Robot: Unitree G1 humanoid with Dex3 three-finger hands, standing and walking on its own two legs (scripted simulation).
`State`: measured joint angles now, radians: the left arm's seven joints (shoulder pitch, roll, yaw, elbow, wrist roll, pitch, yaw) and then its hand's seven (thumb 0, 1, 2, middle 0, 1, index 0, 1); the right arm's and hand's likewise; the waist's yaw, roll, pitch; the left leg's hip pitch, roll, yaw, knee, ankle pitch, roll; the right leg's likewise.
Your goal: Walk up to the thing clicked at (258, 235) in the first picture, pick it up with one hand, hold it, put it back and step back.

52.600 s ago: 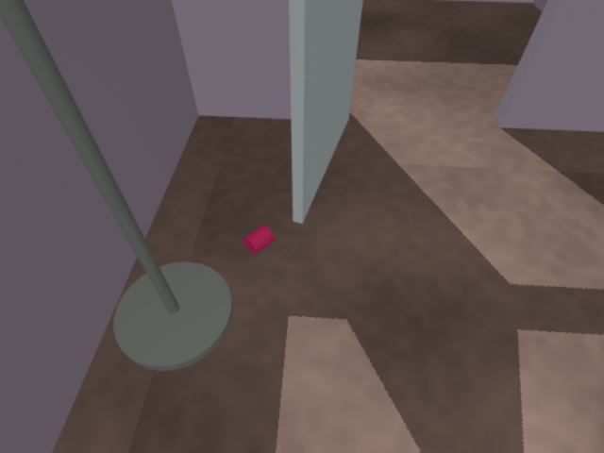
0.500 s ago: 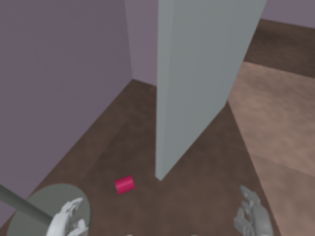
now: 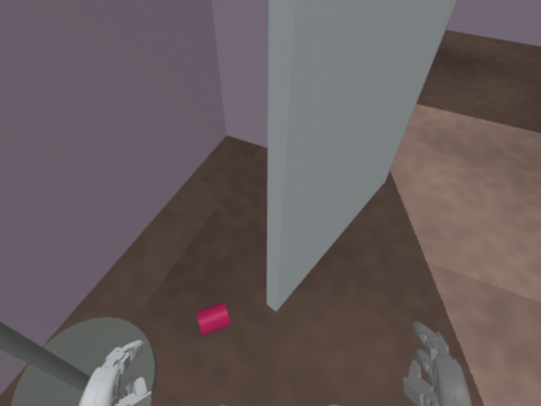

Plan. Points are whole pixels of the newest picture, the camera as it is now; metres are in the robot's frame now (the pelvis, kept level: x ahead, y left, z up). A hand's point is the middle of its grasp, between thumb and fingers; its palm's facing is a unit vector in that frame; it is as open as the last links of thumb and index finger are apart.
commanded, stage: home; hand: left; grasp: from above
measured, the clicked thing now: (213, 318) +0.52 +0.19 -0.67
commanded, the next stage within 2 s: stand in 0.34 s
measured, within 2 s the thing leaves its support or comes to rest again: neither
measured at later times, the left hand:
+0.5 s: hand (147, 393) +0.17 +0.19 -0.07, palm faces +0.02 -0.96 -0.27, open 7.4 cm
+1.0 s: hand out of the picture +0.05 +0.23 -0.11, palm faces +0.03 -0.95 -0.32, open 7.4 cm
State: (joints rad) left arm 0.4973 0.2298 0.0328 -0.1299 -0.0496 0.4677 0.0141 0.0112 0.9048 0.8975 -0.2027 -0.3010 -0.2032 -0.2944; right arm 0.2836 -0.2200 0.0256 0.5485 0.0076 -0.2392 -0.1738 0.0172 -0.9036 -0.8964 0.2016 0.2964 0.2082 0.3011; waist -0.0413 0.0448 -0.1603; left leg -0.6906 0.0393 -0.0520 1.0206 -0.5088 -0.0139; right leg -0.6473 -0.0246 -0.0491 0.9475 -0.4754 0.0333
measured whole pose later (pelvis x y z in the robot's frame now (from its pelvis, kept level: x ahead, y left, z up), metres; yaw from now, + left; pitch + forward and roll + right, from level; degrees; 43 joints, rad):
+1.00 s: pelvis +0.00 +0.00 +0.05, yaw +0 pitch -2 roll +0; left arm 0.22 0.27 0.04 0.99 0.03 0.02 0.03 0.01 0.90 0.90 -0.21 -0.30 -0.21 -0.30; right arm 0.18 -0.28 -0.05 1.01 -0.04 -0.01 -0.02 0.01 -0.91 -0.90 0.20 0.30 0.21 0.30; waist 0.02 0.01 0.06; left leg -0.21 0.00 -0.01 0.55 -0.30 0.00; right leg -0.20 -0.06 -0.02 0.54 -0.30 0.04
